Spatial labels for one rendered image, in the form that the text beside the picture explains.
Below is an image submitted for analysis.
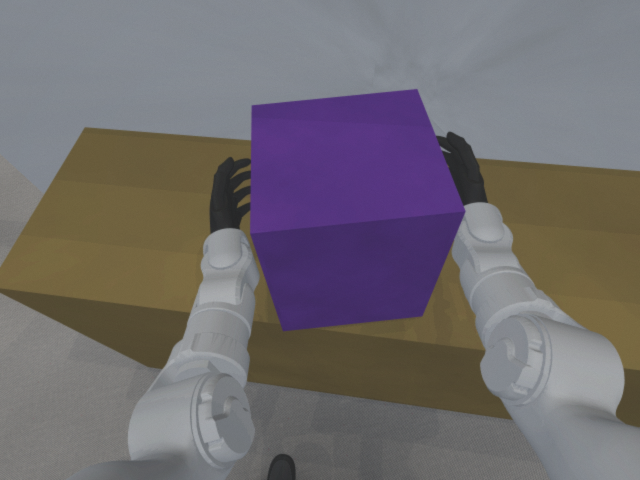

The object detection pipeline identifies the left robot foot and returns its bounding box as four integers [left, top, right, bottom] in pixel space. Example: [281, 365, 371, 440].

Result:
[267, 454, 296, 480]

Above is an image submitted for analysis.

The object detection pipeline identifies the pedestal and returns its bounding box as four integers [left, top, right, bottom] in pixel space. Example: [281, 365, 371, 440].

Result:
[0, 127, 640, 427]

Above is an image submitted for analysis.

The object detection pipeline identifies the right robot forearm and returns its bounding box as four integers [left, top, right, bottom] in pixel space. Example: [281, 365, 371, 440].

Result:
[452, 202, 625, 405]

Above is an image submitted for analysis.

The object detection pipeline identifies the left robot forearm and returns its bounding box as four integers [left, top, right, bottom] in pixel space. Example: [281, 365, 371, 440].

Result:
[128, 228, 260, 453]

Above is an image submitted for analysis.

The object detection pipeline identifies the robot left upper arm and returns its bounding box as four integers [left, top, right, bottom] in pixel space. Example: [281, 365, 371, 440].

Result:
[66, 371, 255, 480]

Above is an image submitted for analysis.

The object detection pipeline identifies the carton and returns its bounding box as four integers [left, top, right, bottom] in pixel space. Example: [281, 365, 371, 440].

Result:
[250, 89, 466, 331]

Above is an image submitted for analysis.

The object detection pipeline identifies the robot left hand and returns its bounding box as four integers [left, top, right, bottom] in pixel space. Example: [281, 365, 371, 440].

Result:
[210, 157, 251, 234]

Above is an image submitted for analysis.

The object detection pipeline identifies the robot right upper arm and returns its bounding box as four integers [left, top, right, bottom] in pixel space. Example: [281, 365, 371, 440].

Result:
[480, 313, 640, 480]

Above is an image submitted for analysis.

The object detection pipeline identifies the robot right hand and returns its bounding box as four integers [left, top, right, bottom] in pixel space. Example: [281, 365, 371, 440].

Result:
[436, 132, 488, 206]

